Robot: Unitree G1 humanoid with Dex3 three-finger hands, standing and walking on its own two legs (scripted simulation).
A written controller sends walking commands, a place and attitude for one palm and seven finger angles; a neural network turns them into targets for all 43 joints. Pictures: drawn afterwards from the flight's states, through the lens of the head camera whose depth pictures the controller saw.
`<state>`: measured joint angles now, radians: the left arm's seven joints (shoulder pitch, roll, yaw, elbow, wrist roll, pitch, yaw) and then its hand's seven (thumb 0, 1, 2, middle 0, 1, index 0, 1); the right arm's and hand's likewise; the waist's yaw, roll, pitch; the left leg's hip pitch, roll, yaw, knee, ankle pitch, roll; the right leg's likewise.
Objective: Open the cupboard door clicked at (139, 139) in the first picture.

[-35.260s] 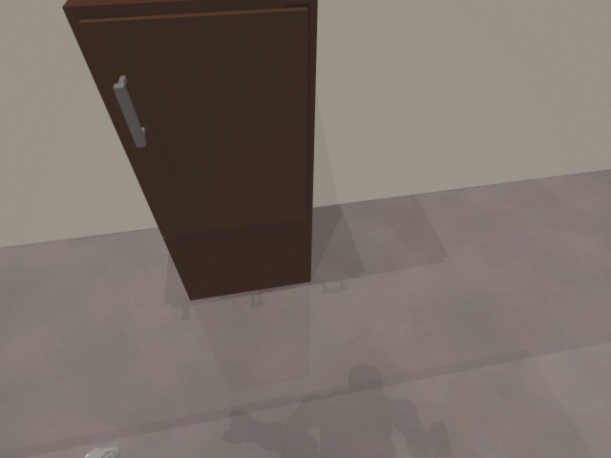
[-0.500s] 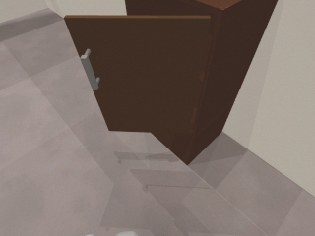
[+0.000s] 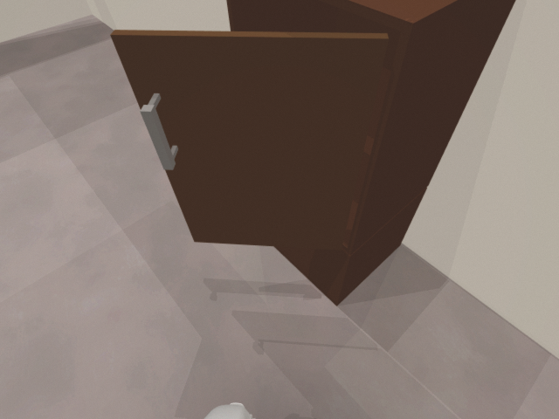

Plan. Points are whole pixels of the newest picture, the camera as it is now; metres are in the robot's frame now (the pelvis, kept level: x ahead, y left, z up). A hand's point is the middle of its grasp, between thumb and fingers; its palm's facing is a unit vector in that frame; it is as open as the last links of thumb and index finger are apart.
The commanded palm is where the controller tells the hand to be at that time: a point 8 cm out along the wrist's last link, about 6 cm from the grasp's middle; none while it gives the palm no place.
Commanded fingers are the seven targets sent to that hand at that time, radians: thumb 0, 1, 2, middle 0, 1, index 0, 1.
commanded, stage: come to a stop and stand still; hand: left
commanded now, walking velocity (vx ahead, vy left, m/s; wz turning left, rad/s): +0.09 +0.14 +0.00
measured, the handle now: (162, 133) +0.57 +0.27 +0.07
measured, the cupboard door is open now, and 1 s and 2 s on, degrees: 44 44 44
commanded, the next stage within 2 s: look again from close up in 0.80 s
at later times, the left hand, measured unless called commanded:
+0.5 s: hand out of the picture +0.02 +0.23 -0.16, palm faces -0.01 -0.97 -0.23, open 7.3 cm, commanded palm none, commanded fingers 0.00 0.90 0.90 -0.20 -0.30 -0.20 -0.30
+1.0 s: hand out of the picture -0.05 +0.21 -0.16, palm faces -0.01 -0.98 -0.19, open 7.4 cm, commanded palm none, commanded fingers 0.00 0.90 0.90 -0.20 -0.30 -0.20 -0.30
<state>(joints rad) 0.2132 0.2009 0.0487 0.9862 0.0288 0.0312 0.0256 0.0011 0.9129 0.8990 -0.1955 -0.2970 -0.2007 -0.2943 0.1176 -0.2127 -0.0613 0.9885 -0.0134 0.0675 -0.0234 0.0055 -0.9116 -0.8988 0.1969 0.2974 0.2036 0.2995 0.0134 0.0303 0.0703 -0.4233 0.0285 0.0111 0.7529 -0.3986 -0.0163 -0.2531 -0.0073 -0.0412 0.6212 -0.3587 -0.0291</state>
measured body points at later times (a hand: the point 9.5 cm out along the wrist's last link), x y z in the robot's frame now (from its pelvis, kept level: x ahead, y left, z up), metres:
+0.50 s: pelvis -0.02 +0.04 +0.01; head -0.02 +0.05 +0.46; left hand +0.02 +0.28 -0.14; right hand +0.02 -0.19 -0.14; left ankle -0.02 +0.12 -0.73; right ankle -0.02 -0.10 -0.72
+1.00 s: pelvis -0.03 +0.04 +0.02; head -0.03 +0.05 +0.47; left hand -0.04 +0.26 -0.15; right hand -0.02 -0.19 -0.14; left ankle -0.02 +0.12 -0.73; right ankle -0.02 -0.10 -0.73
